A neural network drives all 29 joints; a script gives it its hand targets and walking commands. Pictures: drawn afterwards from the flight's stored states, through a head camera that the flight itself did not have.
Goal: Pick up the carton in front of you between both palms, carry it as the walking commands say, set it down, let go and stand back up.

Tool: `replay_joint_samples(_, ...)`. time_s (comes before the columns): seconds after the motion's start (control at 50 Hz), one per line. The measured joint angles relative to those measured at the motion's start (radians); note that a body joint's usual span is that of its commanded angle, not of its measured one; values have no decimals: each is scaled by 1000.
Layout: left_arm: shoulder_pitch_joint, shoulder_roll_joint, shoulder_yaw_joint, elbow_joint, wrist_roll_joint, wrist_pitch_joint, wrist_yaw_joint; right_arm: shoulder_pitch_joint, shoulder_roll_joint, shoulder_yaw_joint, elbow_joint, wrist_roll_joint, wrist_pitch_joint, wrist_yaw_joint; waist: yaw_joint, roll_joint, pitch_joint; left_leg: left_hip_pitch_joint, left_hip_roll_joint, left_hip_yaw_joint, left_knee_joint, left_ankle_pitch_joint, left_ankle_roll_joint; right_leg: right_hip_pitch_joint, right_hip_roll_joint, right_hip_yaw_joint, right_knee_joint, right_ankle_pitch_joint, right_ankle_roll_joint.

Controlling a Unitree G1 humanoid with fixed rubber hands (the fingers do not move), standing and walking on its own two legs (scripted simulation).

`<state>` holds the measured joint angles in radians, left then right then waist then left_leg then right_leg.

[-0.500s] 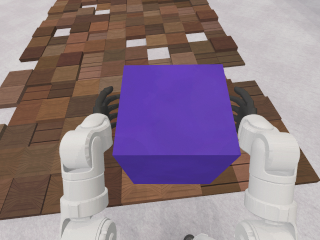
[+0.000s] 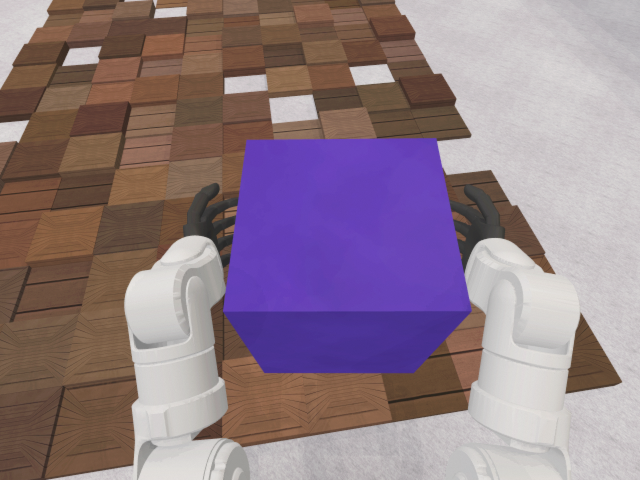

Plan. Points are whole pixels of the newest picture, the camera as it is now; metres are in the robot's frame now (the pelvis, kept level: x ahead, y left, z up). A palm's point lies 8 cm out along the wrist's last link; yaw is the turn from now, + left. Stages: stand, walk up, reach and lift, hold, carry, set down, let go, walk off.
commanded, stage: carry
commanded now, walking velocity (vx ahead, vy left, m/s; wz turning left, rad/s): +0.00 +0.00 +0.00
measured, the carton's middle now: (339, 270) +0.37 -0.01 +0.05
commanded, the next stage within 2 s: none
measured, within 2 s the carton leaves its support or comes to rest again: neither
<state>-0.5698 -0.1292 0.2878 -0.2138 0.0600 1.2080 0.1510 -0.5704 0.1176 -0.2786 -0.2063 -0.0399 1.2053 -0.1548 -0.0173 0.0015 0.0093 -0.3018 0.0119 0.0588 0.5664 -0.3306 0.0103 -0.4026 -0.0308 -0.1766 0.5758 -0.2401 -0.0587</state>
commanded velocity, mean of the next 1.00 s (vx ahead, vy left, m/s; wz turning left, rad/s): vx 0.00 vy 0.00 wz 0.00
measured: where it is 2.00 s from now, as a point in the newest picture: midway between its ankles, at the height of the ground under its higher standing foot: outside the picture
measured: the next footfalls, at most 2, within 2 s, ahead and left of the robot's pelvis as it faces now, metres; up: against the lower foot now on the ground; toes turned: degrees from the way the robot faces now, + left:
none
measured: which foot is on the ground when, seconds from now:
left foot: down 0.00-1.00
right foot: down 0.00-1.00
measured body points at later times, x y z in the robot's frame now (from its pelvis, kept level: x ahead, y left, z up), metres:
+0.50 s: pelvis +0.00 +0.01 -0.01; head -0.01 +0.02 +0.44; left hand +0.33 +0.17 +0.10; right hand +0.33 -0.13 +0.10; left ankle -0.07 +0.11 -0.74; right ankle +0.00 -0.09 -0.74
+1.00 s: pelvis -0.04 +0.01 +0.00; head -0.06 +0.01 +0.45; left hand +0.29 +0.16 +0.11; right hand +0.29 -0.14 +0.11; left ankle -0.07 +0.11 -0.74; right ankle +0.00 -0.09 -0.74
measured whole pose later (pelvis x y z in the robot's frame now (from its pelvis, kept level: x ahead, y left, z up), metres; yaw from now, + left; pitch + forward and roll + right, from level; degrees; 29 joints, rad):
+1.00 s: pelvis -0.04 +0.01 +0.00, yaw +0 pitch +2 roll +0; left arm -0.49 -0.09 0.23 0.01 0.06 1.15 0.14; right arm -0.49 0.09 -0.23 0.00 -0.06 1.15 -0.15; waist 0.00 0.00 -0.10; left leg -0.25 -0.01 0.06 0.53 -0.31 0.03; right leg -0.34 -0.04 -0.17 0.52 -0.22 -0.04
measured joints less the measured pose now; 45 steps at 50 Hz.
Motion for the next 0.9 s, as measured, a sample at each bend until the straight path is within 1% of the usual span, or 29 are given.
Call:
replay_joint_samples(0.1,60,7,-19,42,1,-28,-6,57,9,19,46,-11,-32,4,4,2,-21,23,-2,2,11,-3,10,42,0,3,-23,-12,23)
replay_joint_samples(0.22,71,20,-43,89,-2,-67,-7,76,-12,39,78,-8,-65,7,13,10,-40,40,-4,1,16,-33,10,61,-1,4,-25,-34,24)
replay_joint_samples(0.36,84,31,-56,126,-2,-73,-7,87,-16,45,116,-12,-72,8,12,5,-72,63,-13,0,-3,-67,22,67,-10,5,-7,-64,39)
replay_joint_samples(0.52,97,34,-63,166,0,-69,-7,104,-19,51,148,-17,-65,8,19,6,-88,73,-17,-1,4,-61,24,78,-16,4,0,-57,35)
replay_joint_samples(0.74,87,41,-61,215,4,-61,-7,90,-28,52,200,-21,-55,9,18,4,-116,74,-21,1,-28,-17,23,81,-16,3,-35,-13,29)
replay_joint_samples(0.9,82,42,-58,227,5,-59,-7,83,-30,51,213,-22,-52,9,18,3,-116,61,-21,2,-37,6,21,70,-15,4,-50,13,23)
